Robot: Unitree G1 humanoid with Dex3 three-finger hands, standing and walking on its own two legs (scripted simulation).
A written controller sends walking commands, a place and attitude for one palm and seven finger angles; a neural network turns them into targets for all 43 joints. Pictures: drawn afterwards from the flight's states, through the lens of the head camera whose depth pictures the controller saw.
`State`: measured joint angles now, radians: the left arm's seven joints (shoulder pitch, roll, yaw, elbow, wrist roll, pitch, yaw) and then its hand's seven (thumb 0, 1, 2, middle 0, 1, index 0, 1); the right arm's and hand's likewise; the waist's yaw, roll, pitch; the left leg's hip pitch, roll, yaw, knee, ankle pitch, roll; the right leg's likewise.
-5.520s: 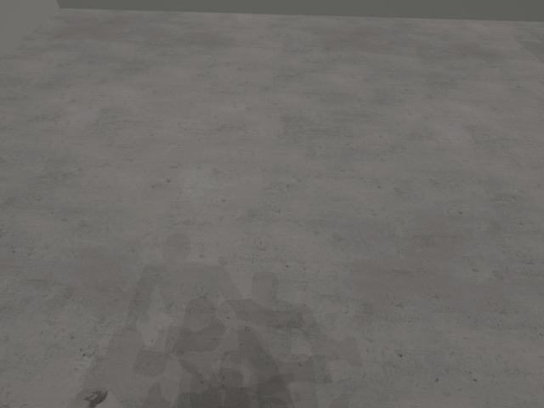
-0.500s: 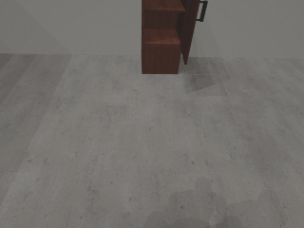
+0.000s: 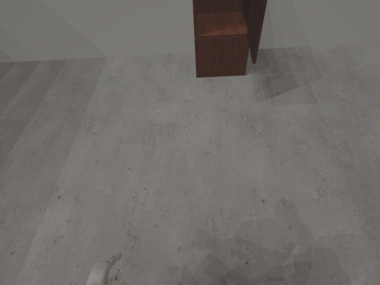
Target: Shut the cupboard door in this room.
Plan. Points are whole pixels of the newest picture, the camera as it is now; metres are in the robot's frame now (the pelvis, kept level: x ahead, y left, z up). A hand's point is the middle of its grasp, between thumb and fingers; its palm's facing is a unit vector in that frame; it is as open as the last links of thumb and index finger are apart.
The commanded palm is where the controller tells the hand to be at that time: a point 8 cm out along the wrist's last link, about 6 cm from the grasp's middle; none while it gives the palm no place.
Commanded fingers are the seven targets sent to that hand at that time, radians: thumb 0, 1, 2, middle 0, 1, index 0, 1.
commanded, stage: turn or walk to find it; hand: left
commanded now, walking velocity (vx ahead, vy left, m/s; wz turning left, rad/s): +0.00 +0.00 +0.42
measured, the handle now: out of the picture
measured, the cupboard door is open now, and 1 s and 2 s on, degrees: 87 87 87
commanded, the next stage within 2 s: stand and wait in 0.20 s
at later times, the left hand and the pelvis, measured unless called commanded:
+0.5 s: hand out of the picture -0.05 +0.23 -0.18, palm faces +0.23 -0.94 -0.25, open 7.3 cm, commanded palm none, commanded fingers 0.00 0.90 0.90 -0.20 -0.30 -0.20 -0.30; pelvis +0.02 +0.03 +0.00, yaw +9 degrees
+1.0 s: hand out of the picture +0.00 +0.20 -0.15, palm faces +0.32 -0.91 -0.25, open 7.3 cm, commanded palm none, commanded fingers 0.00 0.90 0.90 -0.20 -0.30 -0.20 -0.30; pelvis +0.00 +0.00 +0.01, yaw +19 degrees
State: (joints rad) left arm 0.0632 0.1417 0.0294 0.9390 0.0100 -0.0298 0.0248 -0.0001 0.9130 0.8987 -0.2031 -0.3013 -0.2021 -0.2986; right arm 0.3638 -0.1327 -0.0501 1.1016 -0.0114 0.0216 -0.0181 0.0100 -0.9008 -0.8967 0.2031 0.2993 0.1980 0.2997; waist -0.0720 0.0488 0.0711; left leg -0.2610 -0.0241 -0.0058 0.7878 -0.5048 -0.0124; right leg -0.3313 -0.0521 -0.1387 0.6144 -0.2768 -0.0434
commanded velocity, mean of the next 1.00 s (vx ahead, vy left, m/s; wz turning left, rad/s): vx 0.00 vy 0.00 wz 0.29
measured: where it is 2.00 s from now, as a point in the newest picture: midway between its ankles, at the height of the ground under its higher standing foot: outside the picture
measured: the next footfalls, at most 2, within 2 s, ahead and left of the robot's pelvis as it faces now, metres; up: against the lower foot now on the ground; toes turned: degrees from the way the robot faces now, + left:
left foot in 0.40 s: +0.05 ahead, +0.14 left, +0.00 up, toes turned +14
right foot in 0.78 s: +0.06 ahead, -0.10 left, +0.00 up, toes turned +8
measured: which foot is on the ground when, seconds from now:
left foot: up 0.00-0.38, down 0.40-0.80, up 0.82-1.00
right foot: down 0.00-0.42, up 0.44-0.76, down 0.78-1.00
